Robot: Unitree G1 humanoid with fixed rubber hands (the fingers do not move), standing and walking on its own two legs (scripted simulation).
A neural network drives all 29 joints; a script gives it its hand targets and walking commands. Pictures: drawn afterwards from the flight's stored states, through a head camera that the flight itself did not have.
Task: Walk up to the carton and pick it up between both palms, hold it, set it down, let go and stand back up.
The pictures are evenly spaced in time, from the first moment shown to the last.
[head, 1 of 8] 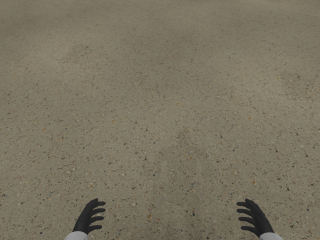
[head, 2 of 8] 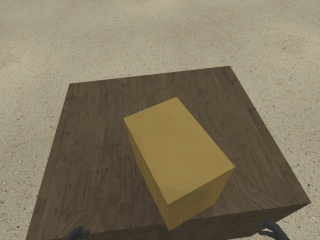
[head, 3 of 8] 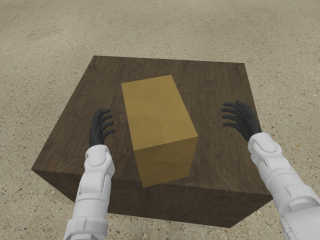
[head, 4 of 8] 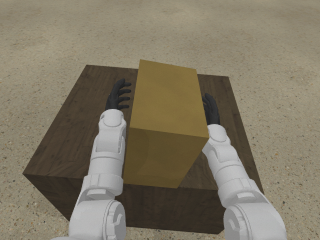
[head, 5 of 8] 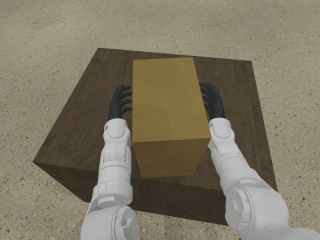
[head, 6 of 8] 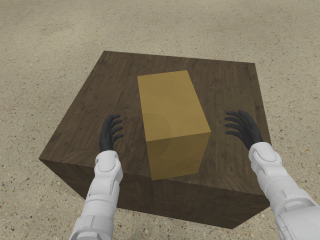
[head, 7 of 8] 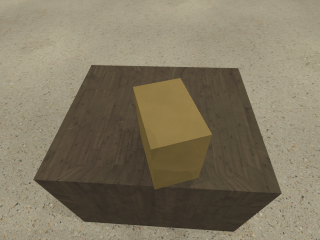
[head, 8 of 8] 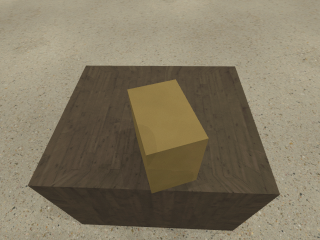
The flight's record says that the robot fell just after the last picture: no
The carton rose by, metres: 0.20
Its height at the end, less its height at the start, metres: +0.00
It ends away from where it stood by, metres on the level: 0.02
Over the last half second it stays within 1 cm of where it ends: yes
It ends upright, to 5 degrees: yes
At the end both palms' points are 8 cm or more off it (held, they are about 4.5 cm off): yes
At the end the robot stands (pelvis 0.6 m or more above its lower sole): yes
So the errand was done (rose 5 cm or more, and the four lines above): yes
